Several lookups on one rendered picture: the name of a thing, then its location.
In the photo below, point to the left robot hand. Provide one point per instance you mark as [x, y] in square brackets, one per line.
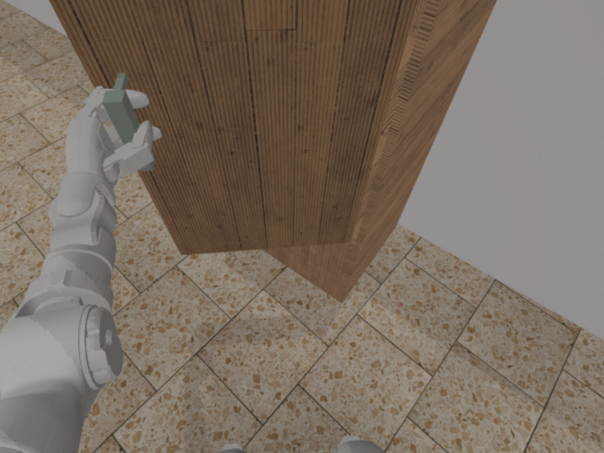
[89, 148]

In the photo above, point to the left robot forearm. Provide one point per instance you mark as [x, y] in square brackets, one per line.
[79, 262]

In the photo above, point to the handle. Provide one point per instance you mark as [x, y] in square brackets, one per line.
[122, 114]

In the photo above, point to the right robot shin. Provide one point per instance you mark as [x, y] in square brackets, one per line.
[349, 438]

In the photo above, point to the robot left upper arm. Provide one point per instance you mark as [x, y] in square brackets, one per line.
[52, 367]

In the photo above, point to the left robot shin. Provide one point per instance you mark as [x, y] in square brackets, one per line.
[232, 446]

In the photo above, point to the robot shin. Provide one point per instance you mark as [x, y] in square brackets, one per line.
[349, 438]
[232, 446]

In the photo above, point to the cupboard door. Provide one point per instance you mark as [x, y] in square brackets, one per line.
[270, 110]

